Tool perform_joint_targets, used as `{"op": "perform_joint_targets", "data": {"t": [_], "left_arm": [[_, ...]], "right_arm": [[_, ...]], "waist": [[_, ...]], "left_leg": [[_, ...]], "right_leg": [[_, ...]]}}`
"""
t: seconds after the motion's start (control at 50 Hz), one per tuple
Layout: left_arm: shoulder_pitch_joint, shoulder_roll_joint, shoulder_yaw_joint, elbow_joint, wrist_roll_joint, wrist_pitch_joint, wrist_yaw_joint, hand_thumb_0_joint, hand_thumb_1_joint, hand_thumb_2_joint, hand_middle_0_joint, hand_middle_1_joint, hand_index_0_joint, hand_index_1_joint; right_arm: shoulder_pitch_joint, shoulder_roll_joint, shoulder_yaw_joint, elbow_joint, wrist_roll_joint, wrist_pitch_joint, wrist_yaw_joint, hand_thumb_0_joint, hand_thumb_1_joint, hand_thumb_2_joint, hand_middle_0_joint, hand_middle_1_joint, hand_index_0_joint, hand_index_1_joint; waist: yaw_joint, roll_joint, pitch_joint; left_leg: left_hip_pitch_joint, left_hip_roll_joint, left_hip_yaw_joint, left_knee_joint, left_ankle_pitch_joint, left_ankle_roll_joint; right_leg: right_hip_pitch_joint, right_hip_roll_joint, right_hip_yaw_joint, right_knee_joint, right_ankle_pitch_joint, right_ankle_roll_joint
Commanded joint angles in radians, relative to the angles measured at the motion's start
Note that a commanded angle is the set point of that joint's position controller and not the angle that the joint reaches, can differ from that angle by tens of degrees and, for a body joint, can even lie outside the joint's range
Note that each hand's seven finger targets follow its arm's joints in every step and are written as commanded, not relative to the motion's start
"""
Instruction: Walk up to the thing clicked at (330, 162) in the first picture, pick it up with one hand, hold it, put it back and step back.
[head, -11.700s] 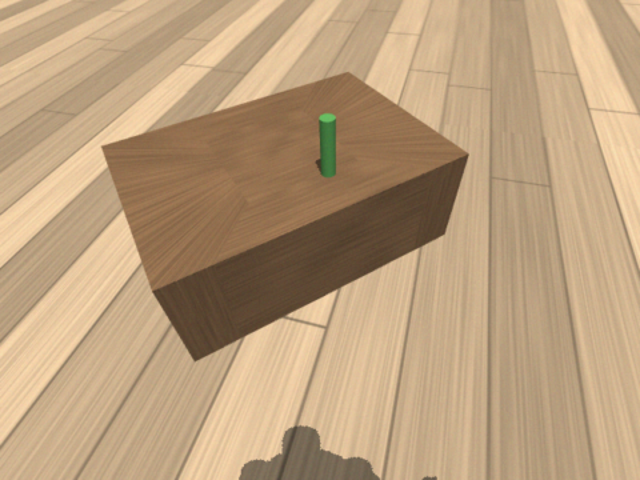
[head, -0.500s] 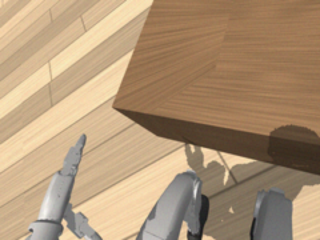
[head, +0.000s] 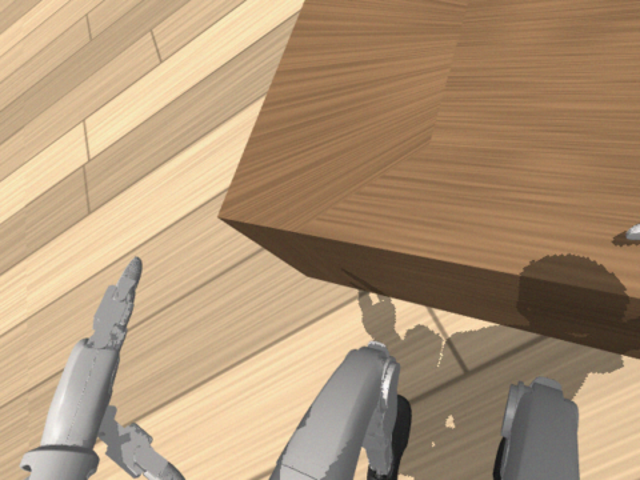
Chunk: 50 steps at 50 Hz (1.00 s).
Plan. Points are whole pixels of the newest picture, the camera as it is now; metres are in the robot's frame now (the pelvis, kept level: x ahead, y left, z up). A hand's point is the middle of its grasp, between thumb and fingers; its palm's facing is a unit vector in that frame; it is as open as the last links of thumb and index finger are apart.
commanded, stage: close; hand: right
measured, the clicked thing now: out of the picture +0.56 -0.26 -0.03
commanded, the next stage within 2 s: settle in 1.12 s
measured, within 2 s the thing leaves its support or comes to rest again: leaves its support in 1.50 s
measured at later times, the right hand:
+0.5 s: hand out of the picture +0.54 -0.24 -0.06, palm faces +0.26 +0.97 +0.02, open 16.4 cm
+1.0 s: hand out of the picture +0.54 -0.24 -0.05, palm faces +0.28 +0.96 +0.00, open 9.1 cm
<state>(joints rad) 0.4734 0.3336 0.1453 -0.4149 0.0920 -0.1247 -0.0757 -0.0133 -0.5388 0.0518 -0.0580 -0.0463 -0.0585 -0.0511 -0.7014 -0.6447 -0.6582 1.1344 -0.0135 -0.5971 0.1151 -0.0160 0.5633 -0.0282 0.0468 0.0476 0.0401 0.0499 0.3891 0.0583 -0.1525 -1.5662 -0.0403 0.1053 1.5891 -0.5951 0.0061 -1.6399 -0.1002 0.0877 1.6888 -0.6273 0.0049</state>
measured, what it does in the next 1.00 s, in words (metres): stands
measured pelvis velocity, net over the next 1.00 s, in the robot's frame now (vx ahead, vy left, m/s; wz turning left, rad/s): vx -0.01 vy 0.00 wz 0.00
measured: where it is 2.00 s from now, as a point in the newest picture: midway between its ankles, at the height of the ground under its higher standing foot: outside the picture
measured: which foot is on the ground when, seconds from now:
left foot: down 0.00-1.00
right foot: down 0.00-1.00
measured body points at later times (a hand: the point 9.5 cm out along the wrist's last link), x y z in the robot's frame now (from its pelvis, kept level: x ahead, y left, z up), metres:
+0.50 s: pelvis -0.01 +0.00 -0.02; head +0.21 -0.10 +0.37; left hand +0.18 +0.25 +0.12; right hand +0.53 -0.29 -0.06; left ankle +0.07 +0.12 -0.52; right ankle +0.05 -0.12 -0.52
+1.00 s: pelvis -0.01 +0.00 -0.01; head +0.20 -0.09 +0.38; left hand +0.18 +0.26 +0.13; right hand +0.51 -0.29 -0.05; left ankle +0.07 +0.12 -0.52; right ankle +0.05 -0.12 -0.52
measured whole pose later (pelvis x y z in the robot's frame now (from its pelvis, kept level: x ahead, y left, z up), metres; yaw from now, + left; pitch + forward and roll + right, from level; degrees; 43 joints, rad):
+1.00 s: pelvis -0.01 +0.00 -0.01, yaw +0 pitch +33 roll +7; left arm 0.46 0.36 0.15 -0.48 0.08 -0.09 -0.08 -0.01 -0.55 0.07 -0.05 -0.04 -0.05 -0.05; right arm -0.82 -0.71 -0.64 1.18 -0.06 -0.55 0.05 -0.01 0.19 -0.47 0.97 0.74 0.99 0.75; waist 0.43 0.05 -0.14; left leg -1.62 -0.04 0.10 1.63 -0.59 0.01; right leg -1.69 -0.10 0.08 1.72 -0.62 0.01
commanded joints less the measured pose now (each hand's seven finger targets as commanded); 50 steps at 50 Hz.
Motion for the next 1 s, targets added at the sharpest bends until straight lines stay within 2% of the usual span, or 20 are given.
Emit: {"op": "perform_joint_targets", "data": {"t": [0.0,0.06,0.1,0.18,0.24,0.32,0.38,0.42,0.44,0.5,0.56,0.6,0.68,0.8,0.82,0.84,0.86,0.9,0.94,0.98], "left_arm": [[0.081,0.175,0.158,-0.117,-0.006,-0.039,0.027,0.000,-0.611,0.094,-0.048,-0.036,-0.024,-0.062],[0.067,0.172,0.138,-0.122,-0.004,-0.035,0.024,0.000,-0.575,0.067,-0.051,-0.047,-0.040,-0.060],[0.068,0.172,0.132,-0.138,-0.005,-0.031,0.022,0.000,-0.571,0.065,-0.051,-0.050,-0.042,-0.060],[0.047,0.220,0.175,-0.195,-0.004,-0.024,0.024,0.000,-0.567,0.063,-0.050,-0.049,-0.042,-0.058],[0.041,0.203,0.159,-0.188,-0.007,-0.019,0.017,0.000,-0.567,0.063,-0.048,-0.049,-0.040,-0.057],[0.040,0.219,0.179,-0.205,-0.010,-0.013,0.017,0.000,-0.566,0.064,-0.045,-0.046,-0.036,-0.055],[0.061,0.208,0.175,-0.164,-0.013,-0.010,0.018,0.000,-0.564,0.065,-0.042,-0.046,-0.034,-0.055],[0.043,0.220,0.187,-0.188,-0.014,-0.014,0.021,0.000,-0.563,0.064,-0.042,-0.045,-0.034,-0.054],[0.043,0.216,0.178,-0.202,-0.013,-0.014,0.020,0.000,-0.566,0.066,-0.041,-0.045,-0.033,-0.054],[0.068,0.204,0.164,-0.198,-0.015,-0.013,0.017,0.000,-0.565,0.068,-0.040,-0.044,-0.032,-0.053],[0.075,0.225,0.193,-0.205,-0.018,-0.012,0.015,0.000,-0.560,0.065,-0.039,-0.045,-0.032,-0.052],[0.079,0.241,0.215,-0.209,-0.019,-0.011,0.015,0.000,-0.561,0.068,-0.038,-0.045,-0.031,-0.052],[0.082,0.201,0.189,-0.201,-0.023,-0.015,0.007,0.000,-0.561,0.069,-0.038,-0.042,-0.030,-0.050],[0.043,0.198,0.169,-0.195,-0.026,-0.016,0.020,0.000,-0.564,0.069,-0.038,-0.041,-0.029,-0.050],[0.037,0.217,0.183,-0.222,-0.030,-0.018,0.026,0.000,-0.564,0.067,-0.040,-0.042,-0.032,-0.050],[0.025,0.223,0.184,-0.230,-0.028,-0.016,0.029,0.000,-0.562,0.066,-0.040,-0.042,-0.033,-0.049],[0.041,0.216,0.178,-0.201,-0.027,-0.013,0.028,0.000,-0.566,0.068,-0.041,-0.043,-0.032,-0.052],[0.072,0.193,0.165,-0.196,-0.029,-0.015,0.025,0.000,-0.562,0.063,-0.040,-0.041,-0.032,-0.049],[0.058,0.216,0.182,-0.275,-0.028,-0.022,0.027,0.000,-0.567,0.064,-0.042,-0.043,-0.033,-0.052],[0.090,0.199,0.165,-0.244,-0.024,-0.019,0.022,0.000,-0.570,0.065,-0.042,-0.043,-0.032,-0.053]], "right_arm": [[-0.381,-0.215,0.043,-0.233,-0.010,-0.084,-0.006,0.000,0.539,0.000,0.095,0.015,0.087,0.016],[-0.382,-0.237,0.030,-0.228,-0.016,-0.084,-0.022,0.000,0.594,0.000,0.145,0.005,0.136,0.006],[-0.369,-0.219,0.038,-0.168,-0.021,-0.077,-0.026,0.000,0.583,0.000,0.153,0.003,0.144,0.004],[-0.409,-0.273,0.018,-0.188,-0.035,-0.069,-0.043,0.000,0.576,0.000,0.220,0.070,0.214,0.071],[-0.397,-0.230,0.031,-0.114,-0.035,-0.056,-0.051,0.000,0.580,0.000,0.271,0.121,0.267,0.122],[-0.425,-0.266,0.025,-0.127,-0.050,-0.049,-0.060,0.000,0.588,-0.018,0.353,0.175,0.349,0.176],[-0.467,-0.275,0.031,-0.099,-0.056,-0.046,-0.060,0.000,0.553,-0.056,0.409,0.225,0.404,0.226],[-0.503,-0.311,0.021,-0.149,-0.060,-0.048,-0.062,0.000,0.552,-0.101,0.450,0.274,0.448,0.276],[-0.472,-0.281,0.033,-0.094,-0.062,-0.041,-0.060,0.000,0.549,-0.111,0.466,0.290,0.465,0.291],[-0.485,-0.297,0.030,-0.128,-0.065,-0.041,-0.058,0.000,0.514,-0.176,0.573,0.379,0.573,0.380],[-0.466,-0.329,0.013,-0.192,-0.070,-0.027,-0.050,0.000,0.462,-0.239,0.642,0.450,0.643,0.452],[-0.465,-0.307,0.027,-0.231,-0.060,-0.016,-0.045,0.000,0.442,-0.276,0.719,0.509,0.721,0.510],[-0.397,-0.230,0.036,-0.201,-0.037,0.005,-0.046,0.000,0.359,-0.350,0.882,0.625,0.882,0.627],[-0.473,-0.261,0.042,-0.243,-0.035,-0.008,-0.057,0.000,0.237,-0.444,1.003,0.735,1.001,0.736],[-0.465,-0.257,0.043,-0.211,-0.035,-0.007,-0.060,0.000,0.189,-0.462,1.036,0.755,1.033,0.756],[-0.450,-0.275,0.033,-0.200,-0.038,-0.007,-0.067,0.000,0.174,-0.481,1.037,0.767,1.035,0.768],[-0.423,-0.251,0.044,-0.143,-0.039,-0.007,-0.065,0.000,0.130,-0.516,1.063,0.798,1.060,0.800],[-0.406,-0.240,0.046,-0.091,-0.039,-0.007,-0.062,0.000,0.044,-0.587,1.091,0.852,1.086,0.854],[-0.424,-0.287,0.021,-0.131,-0.043,-0.013,-0.062,0.000,-0.028,-0.627,1.133,0.890,1.126,0.892],[-0.429,-0.278,0.027,-0.112,-0.047,-0.011,-0.057,0.000,-0.104,-0.689,1.160,0.938,1.152,0.939]], "waist": [[-0.008,-0.491,-0.543],[-0.022,-0.489,-0.547],[-0.007,-0.462,-0.520],[-0.004,-0.468,-0.582],[0.003,-0.425,-0.533],[0.011,-0.430,-0.543],[0.029,-0.435,-0.510],[0.032,-0.434,-0.567],[0.049,-0.412,-0.537],[0.026,-0.472,-0.562],[0.009,-0.513,-0.633],[0.013,-0.548,-0.637],[0.004,-0.483,-0.581],[0.012,-0.442,-0.558],[0.030,-0.415,-0.551],[0.016,-0.402,-0.548],[0.036,-0.391,-0.508],[0.033,-0.383,-0.476],[0.042,-0.374,-0.533],[0.034,-0.396,-0.521]], "left_leg": [[0.178,-0.034,-0.034,-0.151,0.249,0.031],[0.165,-0.033,-0.025,-0.135,0.249,0.031],[0.166,-0.033,-0.023,-0.135,0.241,0.031],[0.180,-0.034,-0.024,-0.131,0.258,0.029],[0.161,-0.036,-0.017,-0.122,0.234,0.031],[0.166,-0.035,-0.024,-0.122,0.230,0.029],[0.144,-0.033,-0.025,-0.116,0.218,0.030],[0.169,-0.034,-0.035,-0.121,0.249,0.024],[0.165,-0.034,-0.031,-0.120,0.242,0.023],[0.163,-0.032,-0.032,-0.105,0.257,0.028],[0.169,-0.034,-0.028,-0.097,0.284,0.029],[0.165,-0.032,-0.027,-0.106,0.275,0.031],[0.176,-0.035,-0.024,-0.118,0.271,0.027],[0.179,-0.032,-0.036,-0.135,0.234,0.024],[0.193,-0.030,-0.037,-0.142,0.224,0.022],[0.205,-0.031,-0.040,-0.149,0.224,0.020],[0.199,-0.031,-0.038,-0.146,0.226,0.021],[0.200,-0.033,-0.047,-0.154,0.220,0.021],[0.241,-0.031,-0.056,-0.160,0.239,0.019],[0.223,-0.033,-0.054,-0.155,0.232,0.021]], "right_leg": [[0.595,0.022,0.018,-0.195,0.336,-0.005],[0.593,0.022,0.025,-0.195,0.352,-0.002],[0.564,0.023,0.026,-0.194,0.336,-0.003],[0.586,0.022,0.031,-0.184,0.357,-0.008],[0.525,0.025,0.035,-0.189,0.321,-0.010],[0.520,0.024,0.030,-0.181,0.301,-0.012],[0.485,0.028,0.028,-0.169,0.274,-0.013],[0.495,0.025,0.024,-0.146,0.294,-0.020],[0.475,0.026,0.023,-0.145,0.280,-0.019],[0.509,0.027,0.020,-0.145,0.321,-0.012],[0.573,0.023,0.021,-0.142,0.381,-0.008],[0.612,0.020,0.020,-0.155,0.386,-0.004],[0.545,0.020,0.018,-0.157,0.352,-0.011],[0.501,0.024,0.017,-0.164,0.273,-0.018],[0.497,0.025,0.019,-0.165,0.256,-0.019],[0.487,0.024,0.017,-0.168,0.248,-0.022],[0.463,0.027,0.015,-0.166,0.245,-0.020],[0.420,0.030,0.009,-0.165,0.220,-0.025],[0.440,0.027,0.010,-0.155,0.237,-0.027],[0.440,0.028,0.007,-0.158,0.237,-0.025]]}}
